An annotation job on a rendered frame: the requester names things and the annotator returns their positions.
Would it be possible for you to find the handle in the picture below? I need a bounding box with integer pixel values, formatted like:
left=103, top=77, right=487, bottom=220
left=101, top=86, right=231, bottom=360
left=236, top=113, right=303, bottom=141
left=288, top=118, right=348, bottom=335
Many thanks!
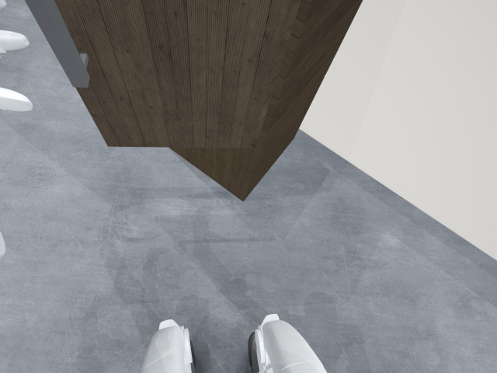
left=25, top=0, right=90, bottom=88

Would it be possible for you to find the robot right thigh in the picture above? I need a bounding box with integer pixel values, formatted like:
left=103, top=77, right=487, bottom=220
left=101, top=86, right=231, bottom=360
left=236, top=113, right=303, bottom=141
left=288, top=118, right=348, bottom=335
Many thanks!
left=255, top=320, right=327, bottom=373

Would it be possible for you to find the cupboard door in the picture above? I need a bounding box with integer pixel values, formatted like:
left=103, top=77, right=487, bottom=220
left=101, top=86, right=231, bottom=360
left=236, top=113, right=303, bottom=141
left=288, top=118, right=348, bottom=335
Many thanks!
left=54, top=0, right=292, bottom=148

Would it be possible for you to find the robot thigh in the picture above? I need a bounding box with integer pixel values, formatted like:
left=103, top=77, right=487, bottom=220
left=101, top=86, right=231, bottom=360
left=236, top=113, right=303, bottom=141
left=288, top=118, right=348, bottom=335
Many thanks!
left=255, top=320, right=327, bottom=373
left=141, top=326, right=192, bottom=373

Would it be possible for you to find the robot left hand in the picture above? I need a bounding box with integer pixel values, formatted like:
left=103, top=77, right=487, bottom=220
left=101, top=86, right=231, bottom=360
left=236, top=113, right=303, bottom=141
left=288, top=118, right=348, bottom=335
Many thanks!
left=0, top=0, right=33, bottom=111

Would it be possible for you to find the robot left thigh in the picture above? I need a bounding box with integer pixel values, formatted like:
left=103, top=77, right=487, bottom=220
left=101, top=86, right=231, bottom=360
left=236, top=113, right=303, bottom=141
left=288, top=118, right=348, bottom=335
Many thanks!
left=141, top=326, right=192, bottom=373

